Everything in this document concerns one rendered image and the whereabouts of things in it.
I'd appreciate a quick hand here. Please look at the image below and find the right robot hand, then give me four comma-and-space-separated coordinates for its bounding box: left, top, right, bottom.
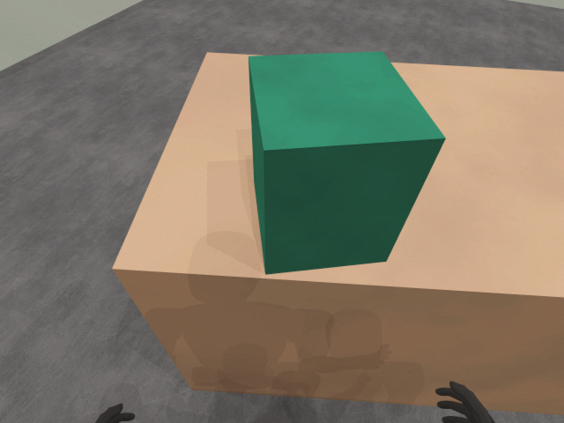
435, 381, 495, 423

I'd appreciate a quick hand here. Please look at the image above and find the pedestal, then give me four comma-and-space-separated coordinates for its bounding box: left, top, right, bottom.
112, 52, 564, 415

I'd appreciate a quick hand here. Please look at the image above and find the left robot hand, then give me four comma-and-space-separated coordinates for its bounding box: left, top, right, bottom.
95, 404, 135, 423

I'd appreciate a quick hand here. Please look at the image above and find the carton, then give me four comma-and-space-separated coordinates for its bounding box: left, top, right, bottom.
249, 51, 446, 275

